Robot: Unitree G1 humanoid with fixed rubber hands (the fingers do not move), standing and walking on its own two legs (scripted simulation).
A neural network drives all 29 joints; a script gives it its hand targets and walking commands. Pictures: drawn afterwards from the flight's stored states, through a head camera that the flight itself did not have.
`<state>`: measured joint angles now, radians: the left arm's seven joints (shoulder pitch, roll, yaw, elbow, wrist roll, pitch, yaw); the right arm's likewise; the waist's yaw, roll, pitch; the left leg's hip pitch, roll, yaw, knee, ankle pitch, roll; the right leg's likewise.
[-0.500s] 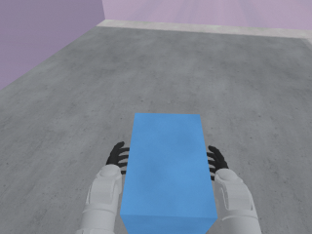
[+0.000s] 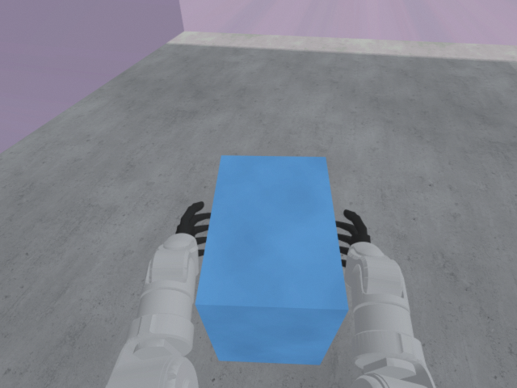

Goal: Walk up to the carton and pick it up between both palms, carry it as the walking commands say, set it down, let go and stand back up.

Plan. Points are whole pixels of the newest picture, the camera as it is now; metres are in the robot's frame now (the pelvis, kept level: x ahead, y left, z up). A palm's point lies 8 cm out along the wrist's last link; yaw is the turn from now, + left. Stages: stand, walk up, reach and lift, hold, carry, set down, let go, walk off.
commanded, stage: set down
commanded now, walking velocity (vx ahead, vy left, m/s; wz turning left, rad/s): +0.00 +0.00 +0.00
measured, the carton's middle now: (271, 261) +0.35 -0.02 +0.00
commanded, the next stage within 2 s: none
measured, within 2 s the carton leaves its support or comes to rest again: neither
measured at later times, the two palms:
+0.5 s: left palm (155, 272) +0.34 +0.19 +0.00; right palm (311, 285) +0.30 -0.09 -0.02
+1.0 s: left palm (161, 277) +0.38 +0.20 -0.08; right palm (296, 285) +0.34 -0.07 -0.08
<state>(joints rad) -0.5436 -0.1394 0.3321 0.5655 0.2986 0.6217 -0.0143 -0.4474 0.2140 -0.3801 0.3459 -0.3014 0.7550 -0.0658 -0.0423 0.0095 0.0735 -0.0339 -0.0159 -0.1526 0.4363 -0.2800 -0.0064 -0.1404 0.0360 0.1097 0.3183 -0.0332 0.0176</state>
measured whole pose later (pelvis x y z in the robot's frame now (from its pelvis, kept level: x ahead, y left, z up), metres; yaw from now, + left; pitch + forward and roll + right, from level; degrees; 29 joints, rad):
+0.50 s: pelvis -0.05 +0.04 -0.02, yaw +16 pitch -6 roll -1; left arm -0.82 -0.06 0.39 0.91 0.32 0.37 0.01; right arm -0.61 0.21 -0.55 0.51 -0.31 0.51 -0.08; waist -0.23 0.01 0.25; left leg -0.37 -0.09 -0.15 0.66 -0.18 0.01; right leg -0.35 -0.01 0.15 0.55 -0.16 0.06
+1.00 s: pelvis +0.02 +0.09 -0.03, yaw +16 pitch +14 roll -3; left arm -0.62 -0.16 0.28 0.81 0.28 0.20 0.08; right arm -0.40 0.19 -0.53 0.46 -0.31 0.31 0.03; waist -0.25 0.07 0.05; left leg -0.68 -0.13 -0.14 0.75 -0.29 0.07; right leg -0.67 -0.01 0.15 0.68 -0.21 0.02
